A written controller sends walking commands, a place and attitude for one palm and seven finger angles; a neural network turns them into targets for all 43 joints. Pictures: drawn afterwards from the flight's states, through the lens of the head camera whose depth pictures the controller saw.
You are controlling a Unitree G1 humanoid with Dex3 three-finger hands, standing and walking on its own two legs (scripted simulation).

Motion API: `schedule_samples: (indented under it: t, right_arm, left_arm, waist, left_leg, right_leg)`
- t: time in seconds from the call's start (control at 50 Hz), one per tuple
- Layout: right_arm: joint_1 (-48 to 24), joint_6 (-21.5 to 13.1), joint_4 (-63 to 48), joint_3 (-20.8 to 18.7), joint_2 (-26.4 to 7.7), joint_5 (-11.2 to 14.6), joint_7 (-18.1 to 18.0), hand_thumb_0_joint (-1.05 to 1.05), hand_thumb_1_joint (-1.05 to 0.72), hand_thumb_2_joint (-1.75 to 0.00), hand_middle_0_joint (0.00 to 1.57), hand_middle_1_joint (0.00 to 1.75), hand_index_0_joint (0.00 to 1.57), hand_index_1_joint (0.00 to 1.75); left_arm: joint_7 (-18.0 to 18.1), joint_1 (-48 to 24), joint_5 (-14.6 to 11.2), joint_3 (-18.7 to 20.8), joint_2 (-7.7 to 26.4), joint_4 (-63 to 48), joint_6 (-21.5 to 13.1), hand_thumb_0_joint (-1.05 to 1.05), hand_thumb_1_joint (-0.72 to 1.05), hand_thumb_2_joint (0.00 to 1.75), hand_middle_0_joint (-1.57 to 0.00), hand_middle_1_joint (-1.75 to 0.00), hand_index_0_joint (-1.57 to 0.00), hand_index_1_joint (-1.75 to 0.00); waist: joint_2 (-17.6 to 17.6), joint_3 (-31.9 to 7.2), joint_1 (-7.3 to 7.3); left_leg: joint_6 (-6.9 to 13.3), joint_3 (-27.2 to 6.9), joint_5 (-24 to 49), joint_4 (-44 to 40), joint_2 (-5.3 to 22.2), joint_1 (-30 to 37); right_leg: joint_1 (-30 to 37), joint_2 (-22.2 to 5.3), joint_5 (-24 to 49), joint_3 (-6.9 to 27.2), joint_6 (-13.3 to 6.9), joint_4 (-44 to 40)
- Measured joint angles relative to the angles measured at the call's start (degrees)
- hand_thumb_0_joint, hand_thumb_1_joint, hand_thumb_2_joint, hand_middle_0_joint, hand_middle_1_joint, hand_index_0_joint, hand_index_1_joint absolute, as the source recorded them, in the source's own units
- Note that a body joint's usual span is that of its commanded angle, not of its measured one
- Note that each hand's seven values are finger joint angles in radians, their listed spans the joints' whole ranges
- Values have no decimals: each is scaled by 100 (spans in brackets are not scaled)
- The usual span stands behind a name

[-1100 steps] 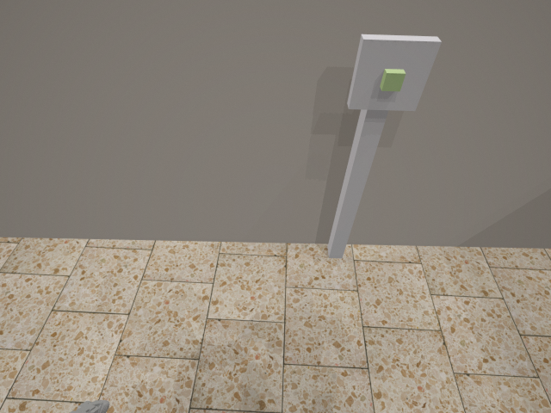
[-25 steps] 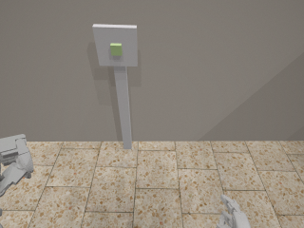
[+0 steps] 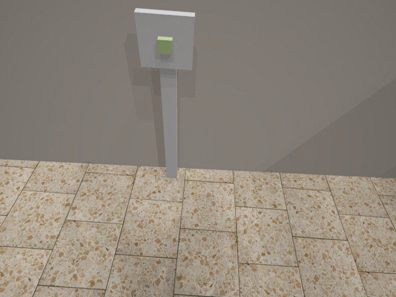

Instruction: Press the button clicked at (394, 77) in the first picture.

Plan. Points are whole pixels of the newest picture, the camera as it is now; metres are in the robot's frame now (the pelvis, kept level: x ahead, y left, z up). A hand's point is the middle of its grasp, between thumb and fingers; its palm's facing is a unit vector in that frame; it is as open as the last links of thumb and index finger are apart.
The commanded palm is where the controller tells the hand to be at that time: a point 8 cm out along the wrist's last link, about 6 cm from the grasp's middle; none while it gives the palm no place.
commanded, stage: let the arm hang, fingers relaxed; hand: left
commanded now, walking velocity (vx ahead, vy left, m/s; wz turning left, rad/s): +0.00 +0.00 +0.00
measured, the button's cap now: (165, 45) +0.81 +0.16 +0.09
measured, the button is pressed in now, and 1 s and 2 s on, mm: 0 0 0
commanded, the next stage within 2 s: stand and wait in 0.72 s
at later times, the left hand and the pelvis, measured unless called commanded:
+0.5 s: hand out of the picture -0.01 +0.17 -0.17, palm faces +0.00 -0.98 -0.18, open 7.2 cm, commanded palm none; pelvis +0.00 +0.00 +0.00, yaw -1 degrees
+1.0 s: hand out of the picture +0.00 +0.17 -0.17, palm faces +0.00 -0.98 -0.20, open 7.4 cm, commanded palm none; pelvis +0.01 -0.01 +0.01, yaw -1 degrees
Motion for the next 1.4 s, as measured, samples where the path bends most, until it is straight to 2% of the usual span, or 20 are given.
schedule_samples:
  t: [0.08, 0.28, 0.44, 0.58, 0.8, 1.06, 1.4]
  right_arm:
    - [206, 23, 356, -18, 98, 31, -27, 1, -91, -90, 20, 30, 20, 30]
    - [323, -51, 728, -59, 305, 58, -65, 0, -91, -90, 20, 30, 20, 30]
    - [262, -91, 759, -79, 433, 44, -80, 0, -91, -90, 20, 30, 20, 30]
    - [259, -116, 748, -102, 486, 32, -93, 0, -91, -90, 20, 30, 20, 30]
    - [278, -134, 815, -129, 424, 47, -123, 0, -91, -90, 20, 30, 20, 30]
    - [13, -137, 811, -155, 202, 56, -108, 0, -91, -90, 20, 30, 20, 30]
    - [-518, -182, 774, -147, -215, 55, -58, 0, -91, -90, 20, 30, 20, 30]
  left_arm:
    - [-38, 198, -20, -47, 2, 523, -51, 1, 90, 90, -74, -94, -74, -92]
    - [6, 283, -36, -98, -256, 1055, -128, 0, 91, 90, -39, -52, -39, -53]
    - [42, 26, -27, -95, -495, 955, -195, 0, 91, 90, -24, -35, -24, -36]
    - [54, -154, -15, -85, -623, 855, -231, 0, 91, 90, -21, -31, -21, -31]
    - [45, -154, -43, -30, -527, 911, -252, 0, 91, 90, -20, -30, -20, -30]
    - [13, -270, -42, -5, -324, 968, -258, 0, 91, 90, -20, -30, -20, -30]
    - [-52, -787, -41, 1, 50, 887, -320, 0, 90, 90, -20, -30, -20, -30]
  waist:
    - [109, 28, 47]
    - [312, -40, 9]
    - [299, -171, -32]
    - [240, -205, -74]
    - [225, -84, -82]
    - [242, 6, -55]
    - [244, -22, -49]
  left_leg:
    - [29, 14, 121, -231, -29, 118]
    - [83, 133, 240, -486, -107, 319]
    - [65, 180, 248, -510, -103, 353]
    - [24, 177, 221, -476, -60, 337]
    - [-32, 141, 186, -483, 4, 390]
    - [-67, 140, 192, -574, 44, 476]
    - [-102, 155, 259, -838, 59, 680]
  right_leg:
    - [122, -18, 137, 8, 22, -248]
    - [194, -103, 183, 119, 69, -298]
    - [158, -105, 146, 168, 61, -212]
    - [140, -63, 123, 169, 29, -187]
    - [241, 7, 129, 137, -21, -287]
    - [338, 53, 159, 140, -53, -419]
    - [537, 81, 238, 155, -69, -693]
